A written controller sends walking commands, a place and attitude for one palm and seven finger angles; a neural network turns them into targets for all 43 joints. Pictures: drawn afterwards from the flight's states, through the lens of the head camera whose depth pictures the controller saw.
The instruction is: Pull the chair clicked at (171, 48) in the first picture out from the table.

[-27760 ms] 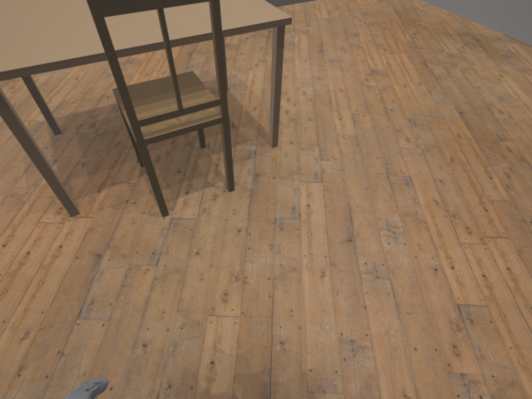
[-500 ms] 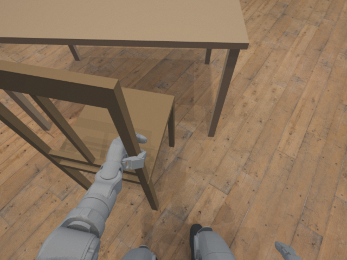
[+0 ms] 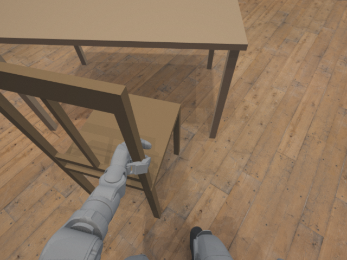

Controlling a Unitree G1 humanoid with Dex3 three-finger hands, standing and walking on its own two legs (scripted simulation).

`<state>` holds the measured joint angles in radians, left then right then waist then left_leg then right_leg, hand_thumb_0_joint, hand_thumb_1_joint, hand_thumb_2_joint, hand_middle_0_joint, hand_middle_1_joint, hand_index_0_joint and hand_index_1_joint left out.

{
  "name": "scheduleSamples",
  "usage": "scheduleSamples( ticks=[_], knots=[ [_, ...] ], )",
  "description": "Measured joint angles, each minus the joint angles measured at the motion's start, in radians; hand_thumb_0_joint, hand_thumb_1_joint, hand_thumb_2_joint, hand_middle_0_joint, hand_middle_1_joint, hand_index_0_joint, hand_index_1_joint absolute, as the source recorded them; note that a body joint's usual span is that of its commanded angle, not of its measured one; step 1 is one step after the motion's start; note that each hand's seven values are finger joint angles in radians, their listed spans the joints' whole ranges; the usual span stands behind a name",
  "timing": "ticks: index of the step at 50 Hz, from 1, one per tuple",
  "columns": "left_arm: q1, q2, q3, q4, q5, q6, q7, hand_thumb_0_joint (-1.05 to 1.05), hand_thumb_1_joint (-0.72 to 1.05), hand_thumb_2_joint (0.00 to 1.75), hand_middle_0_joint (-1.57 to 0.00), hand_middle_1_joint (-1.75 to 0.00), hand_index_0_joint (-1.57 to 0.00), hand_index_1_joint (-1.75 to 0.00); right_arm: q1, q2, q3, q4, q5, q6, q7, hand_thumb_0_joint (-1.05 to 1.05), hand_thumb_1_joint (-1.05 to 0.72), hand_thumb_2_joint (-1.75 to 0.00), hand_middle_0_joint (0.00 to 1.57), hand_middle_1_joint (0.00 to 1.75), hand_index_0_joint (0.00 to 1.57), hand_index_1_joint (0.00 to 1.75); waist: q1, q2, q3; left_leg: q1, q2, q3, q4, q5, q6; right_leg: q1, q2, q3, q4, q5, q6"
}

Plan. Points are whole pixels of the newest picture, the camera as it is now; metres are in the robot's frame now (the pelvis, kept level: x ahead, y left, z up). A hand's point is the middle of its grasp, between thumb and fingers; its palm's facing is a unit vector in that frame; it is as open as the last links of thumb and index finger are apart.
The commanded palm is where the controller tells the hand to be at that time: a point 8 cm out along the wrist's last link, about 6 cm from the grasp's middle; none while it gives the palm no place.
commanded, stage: step backward, pulling the chair out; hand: left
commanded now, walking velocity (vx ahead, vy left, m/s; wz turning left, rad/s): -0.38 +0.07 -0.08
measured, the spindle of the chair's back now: (77, 138) +0.42 +0.28 -0.02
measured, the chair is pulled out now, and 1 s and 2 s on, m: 0.29 0.31 0.31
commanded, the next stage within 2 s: none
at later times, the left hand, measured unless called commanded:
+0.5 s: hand (143, 166) +0.35 +0.09 -0.05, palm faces -0.08 -0.99 -0.13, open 6.1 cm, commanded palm +0.35 +0.14 -0.04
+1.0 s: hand (143, 168) +0.34 +0.09 -0.05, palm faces -0.08 -0.99 -0.14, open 6.1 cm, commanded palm +0.34 +0.14 -0.04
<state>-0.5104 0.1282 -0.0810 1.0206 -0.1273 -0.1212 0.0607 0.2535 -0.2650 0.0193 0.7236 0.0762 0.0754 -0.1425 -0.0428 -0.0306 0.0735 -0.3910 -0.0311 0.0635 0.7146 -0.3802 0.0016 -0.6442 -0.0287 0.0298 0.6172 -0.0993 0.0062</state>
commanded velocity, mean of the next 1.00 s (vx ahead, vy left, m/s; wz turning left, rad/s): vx -0.38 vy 0.04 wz -0.07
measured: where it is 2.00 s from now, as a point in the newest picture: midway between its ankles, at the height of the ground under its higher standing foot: outside the picture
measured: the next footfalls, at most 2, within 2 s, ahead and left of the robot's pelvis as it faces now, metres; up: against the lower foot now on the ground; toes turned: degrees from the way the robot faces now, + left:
none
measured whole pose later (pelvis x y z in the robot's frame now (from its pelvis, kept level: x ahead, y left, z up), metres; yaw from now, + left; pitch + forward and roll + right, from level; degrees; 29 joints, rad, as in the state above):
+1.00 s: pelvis -0.01 +0.00 +0.00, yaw +0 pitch +7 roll +3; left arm -0.52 0.11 -0.04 1.12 -0.10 -0.21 0.05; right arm 0.23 -0.25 0.02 0.75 0.09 0.07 -0.15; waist -0.04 0.01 0.00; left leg -0.43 -0.02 0.07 0.70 -0.40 0.00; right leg -0.67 -0.01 0.01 0.60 -0.07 -0.03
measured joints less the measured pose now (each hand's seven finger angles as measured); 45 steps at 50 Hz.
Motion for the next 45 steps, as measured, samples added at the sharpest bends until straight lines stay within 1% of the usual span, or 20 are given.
scheduleSamples(
  ticks=[2, 4, 6, 9, 11, 13, 14, 15, 17, 18, 20, 21, 25, 30, 33, 36, 40, 45],
  knots=[
    [0.005, 0.005, 0.008, 0.021, 0.001, 0.002, -0.008, 0.15, 0.57, 0.8, -0.29, -1.22, -0.5, -1.44, 0.006, 0.017, 0.007, 0.007, -0.002, 0.009, -0.002, 0.01, -0.91, -0.9, 0.2, 0.3, 0.2, 0.3, 0.002, -0.014, -0.019, 0.006, -0.009, 0.012, 0.024, -0.019, -0.005, -0.005, -0.007, 0.012, 0.022, 0.077, -0.015],
    [0.009, 0.002, 0.028, 0.045, -0.002, -0.002, -0.012, 0.15, 0.56, 0.8, -0.3, -1.21, -0.5, -1.44, 0.001, 0.022, 0.011, 0.013, -0.002, 0.02, 0.001, 0.01, -0.91, -0.9, 0.2, 0.3, 0.2, 0.3, -0.007, 0.0, -0.037, -0.004, -0.006, 0.009, 0.055, -0.039, -0.008, -0.019, -0.004, 0.009, 0.064, 0.046, -0.029],
    [0.006, -0.007, 0.046, 0.057, -0.002, -0.01, -0.011, 0.15, 0.56, 0.8, -0.31, -1.19, -0.5, -1.44, -0.006, 0.021, 0.01, 0.013, 0.002, 0.024, 0.007, 0.01, -0.91, -0.9, 0.2, 0.3, 0.2, 0.3, -0.013, 0.023, -0.045, -0.027, 0.0, -0.001, 0.088, -0.078, -0.007, -0.032, -0.001, -0.002, 0.076, 0.026, -0.034],
    [-0.022, -0.02, 0.062, 0.058, 0.008, -0.019, -0.003, 0.15, 0.56, 0.8, -0.32, -1.18, -0.5, -1.44, -0.03, 0.015, -0.004, 0.015, 0.009, 0.013, 0.027, 0.01, -0.91, -0.9, 0.21, 0.3, 0.2, 0.3, -0.016, 0.04, -0.023, -0.064, -0.016, -0.033, 0.135, -0.161, -0.011, -0.028, -0.003, -0.017, 0.012, 0.071, -0.034],
    [-0.044, -0.023, 0.061, 0.054, 0.019, -0.022, 0.002, 0.15, 0.56, 0.79, -0.31, -1.18, -0.5, -1.44, -0.04, 0.007, -0.008, 0.013, 0.012, 0.0, 0.039, 0.01, -0.91, -0.9, 0.21, 0.3, 0.2, 0.3, -0.018, 0.036, -0.006, -0.063, -0.024, -0.036, 0.141, -0.177, -0.011, -0.018, -0.009, -0.021, -0.053, 0.115, -0.031],
    [-0.058, -0.024, 0.05, 0.048, 0.028, -0.02, 0.004, 0.14, 0.57, 0.79, -0.31, -1.2, -0.5, -1.44, -0.036, -0.007, -0.004, 0.005, 0.012, -0.01, 0.046, 0.01, -0.91, -0.9, 0.21, 0.3, 0.2, 0.3, -0.028, 0.032, -0.015, -0.033, -0.021, -0.034, 0.038, -0.154, -0.001, -0.028, -0.018, -0.03, -0.093, 0.14, -0.023],
    [-0.063, -0.022, 0.044, 0.046, 0.029, -0.019, 0.003, 0.14, 0.57, 0.78, -0.3, -1.21, -0.5, -1.44, -0.034, -0.013, -0.002, 0.0, 0.01, -0.012, 0.043, 0.01, -0.91, -0.9, 0.21, 0.3, 0.2, 0.3, -0.033, 0.031, -0.016, -0.038, -0.021, -0.032, 0.007, -0.074, 0.005, -0.041, -0.023, -0.032, -0.086, 0.112, -0.014],
    [-0.062, -0.021, 0.037, 0.04, 0.027, -0.018, 0.001, 0.14, 0.58, 0.78, -0.3, -1.21, -0.5, -1.44, -0.03, -0.02, 0.0, -0.006, 0.008, -0.012, 0.037, 0.01, -0.91, -0.9, 0.21, 0.3, 0.2, 0.3, -0.034, 0.036, -0.013, -0.043, -0.017, -0.031, -0.002, -0.005, 0.014, -0.049, -0.02, -0.032, -0.062, 0.053, -0.003],
    [-0.038, -0.018, 0.024, 0.019, 0.014, -0.016, -0.003, 0.14, 0.58, 0.77, -0.29, -1.22, -0.5, -1.44, -0.018, -0.022, -0.002, -0.014, 0.004, -0.01, 0.021, 0.01, -0.91, -0.9, 0.21, 0.3, 0.2, 0.3, -0.025, 0.043, -0.008, -0.033, -0.009, -0.021, 0.003, 0.004, 0.019, -0.039, -0.008, -0.029, 0.019, -0.04, 0.006],
    [-0.018, -0.016, 0.019, 0.006, 0.01, -0.015, -0.006, 0.14, 0.58, 0.77, -0.29, -1.22, -0.5, -1.44, -0.008, -0.016, -0.002, -0.015, 0.004, -0.008, 0.014, 0.01, -0.91, -0.9, 0.2, 0.3, 0.2, 0.3, -0.017, 0.039, -0.017, -0.025, -0.006, -0.012, 0.002, -0.009, 0.017, -0.019, -0.001, -0.023, 0.042, -0.048, 0.007],
    [0.001, -0.011, 0.011, 0.0, 0.008, -0.016, -0.009, 0.14, 0.58, 0.78, -0.29, -1.23, -0.5, -1.44, 0.004, -0.001, -0.001, -0.014, 0.001, -0.002, 0.007, 0.01, -0.91, -0.9, 0.2, 0.3, 0.2, 0.3, 0.002, 0.026, -0.032, -0.013, -0.003, 0.009, 0.003, -0.031, 0.011, -0.01, 0.008, -0.006, 0.032, 0.022, -0.013],
    [0.0, -0.01, 0.011, 0.009, 0.009, -0.018, -0.01, 0.14, 0.58, 0.78, -0.29, -1.23, -0.5, -1.44, 0.003, 0.004, 0.0, -0.009, -0.002, 0.002, 0.006, 0.01, -0.91, -0.9, 0.2, 0.3, 0.2, 0.3, 0.004, 0.024, -0.035, -0.011, -0.001, 0.01, 0.008, -0.038, 0.007, -0.011, 0.01, -0.005, 0.042, 0.02, -0.022],
    [-0.016, -0.017, 0.032, 0.047, 0.017, -0.033, -0.012, 0.14, 0.57, 0.79, -0.3, -1.23, -0.5, -1.44, -0.019, 0.014, -0.003, 0.006, -0.001, 0.021, 0.007, 0.01, -0.91, -0.9, 0.2, 0.3, 0.2, 0.3, -0.004, 0.035, -0.049, -0.032, 0.002, -0.002, 0.026, -0.043, 0.0, -0.026, 0.01, -0.017, 0.058, -0.013, -0.033],
    [-0.048, -0.021, 0.048, 0.072, 0.021, -0.047, 0.002, 0.14, 0.57, 0.79, -0.3, -1.22, -0.5, -1.44, -0.048, 0.006, -0.01, 0.006, 0.011, 0.009, 0.013, 0.01, -0.91, -0.9, 0.21, 0.3, 0.2, 0.3, -0.021, 0.039, -0.035, -0.048, 0.001, -0.013, -0.004, -0.009, 0.0, -0.016, 0.005, -0.029, -0.012, 0.035, -0.03],
    [-0.045, -0.016, 0.041, 0.067, 0.024, -0.049, 0.008, 0.14, 0.57, 0.79, -0.29, -1.22, -0.5, -1.44, -0.045, -0.001, -0.007, 0.0, 0.015, 0.0, 0.008, 0.01, -0.91, -0.9, 0.21, 0.3, 0.2, 0.3, -0.025, 0.026, -0.035, -0.041, -0.005, -0.004, -0.042, 0.016, 0.01, -0.006, 0.001, -0.02, -0.058, 0.066, -0.021],
    [-0.021, -0.01, 0.028, 0.059, 0.022, -0.053, 0.006, 0.14, 0.58, 0.78, -0.29, -1.23, -0.5, -1.44, -0.024, -0.002, -0.002, -0.008, 0.013, -0.005, -0.006, 0.01, -0.91, -0.9, 0.21, 0.3, 0.2, 0.3, -0.021, 0.015, -0.045, -0.023, -0.006, 0.012, -0.057, 0.017, 0.015, -0.002, 0.003, -0.005, -0.055, 0.062, -0.011],
    [0.008, -0.007, 0.022, 0.057, 0.021, -0.057, -0.005, 0.13, 0.57, 0.78, -0.29, -1.24, -0.5, -1.44, 0.0, 0.006, -0.001, -0.006, 0.007, 0.002, -0.015, 0.01, -0.91, -0.9, 0.2, 0.3, 0.2, 0.3, -0.01, 0.018, -0.062, -0.009, 0.0, 0.024, -0.031, -0.014, 0.011, -0.008, 0.012, 0.005, -0.002, 0.027, -0.018],
    [0.011, -0.014, 0.028, 0.076, 0.021, -0.071, -0.016, 0.13, 0.56, 0.79, -0.31, -1.23, -0.5, -1.44, 0.001, 0.015, 0.0, 0.011, 0.008, 0.011, -0.014, 0.01, -0.91, -0.9, 0.2, 0.3, 0.2, 0.3, 0.003, 0.038, -0.078, -0.023, 0.011, 0.017, 0.001, -0.037, 0.004, -0.022, 0.021, -0.004, 0.029, 0.003, -0.03]
  ],
)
